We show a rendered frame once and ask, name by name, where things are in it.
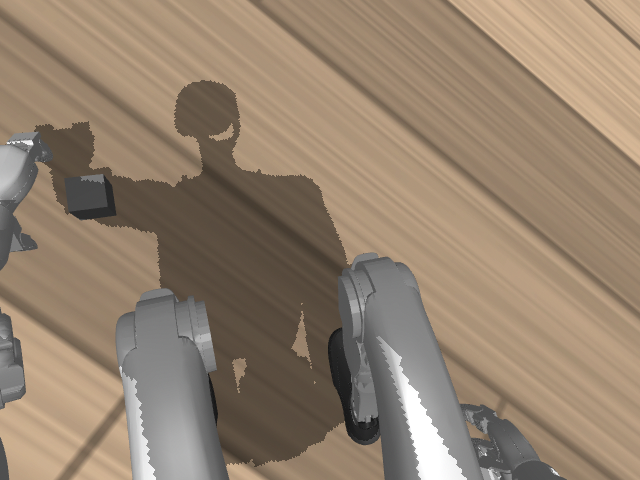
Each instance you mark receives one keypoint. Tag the cube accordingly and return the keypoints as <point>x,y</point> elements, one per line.
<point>90,197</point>

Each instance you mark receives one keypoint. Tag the right robot arm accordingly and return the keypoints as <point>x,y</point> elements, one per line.
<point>535,470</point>

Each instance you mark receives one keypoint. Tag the left robot arm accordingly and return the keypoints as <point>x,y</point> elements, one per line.
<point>12,379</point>

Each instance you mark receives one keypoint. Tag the left robot hand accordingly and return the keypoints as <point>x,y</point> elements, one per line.
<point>18,172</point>

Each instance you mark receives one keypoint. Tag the right robot hand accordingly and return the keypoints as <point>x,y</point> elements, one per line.
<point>507,448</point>

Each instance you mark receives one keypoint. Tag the right robot foot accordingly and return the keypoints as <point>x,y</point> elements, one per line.
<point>360,432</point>

